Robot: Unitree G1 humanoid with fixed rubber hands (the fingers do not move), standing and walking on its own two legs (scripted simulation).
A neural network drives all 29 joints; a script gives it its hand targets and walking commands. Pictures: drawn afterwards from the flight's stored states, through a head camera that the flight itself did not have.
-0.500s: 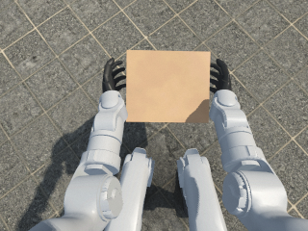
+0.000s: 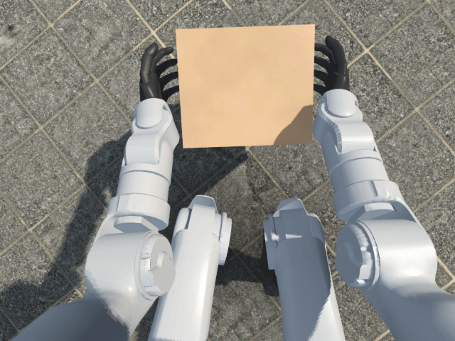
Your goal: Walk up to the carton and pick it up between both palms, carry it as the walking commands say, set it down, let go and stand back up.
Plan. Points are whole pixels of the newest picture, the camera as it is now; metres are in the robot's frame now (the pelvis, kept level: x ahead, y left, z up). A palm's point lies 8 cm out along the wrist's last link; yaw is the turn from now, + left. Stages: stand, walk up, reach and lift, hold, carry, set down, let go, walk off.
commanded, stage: set down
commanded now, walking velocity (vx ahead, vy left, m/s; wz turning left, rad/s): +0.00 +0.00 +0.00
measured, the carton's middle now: (242, 95) +0.51 +0.01 -0.20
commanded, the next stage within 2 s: none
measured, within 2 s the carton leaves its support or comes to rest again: rests again in 1.82 s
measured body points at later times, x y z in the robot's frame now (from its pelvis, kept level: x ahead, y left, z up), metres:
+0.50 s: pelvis -0.02 +0.00 -0.05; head +0.35 +0.01 +0.20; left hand +0.51 +0.16 -0.22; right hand +0.53 -0.13 -0.23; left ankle +0.11 +0.12 -0.39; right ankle +0.12 -0.11 -0.39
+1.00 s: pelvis -0.01 +0.00 -0.06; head +0.33 +0.01 +0.24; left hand +0.50 +0.15 -0.22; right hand +0.52 -0.14 -0.22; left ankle +0.10 +0.12 -0.39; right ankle +0.12 -0.11 -0.39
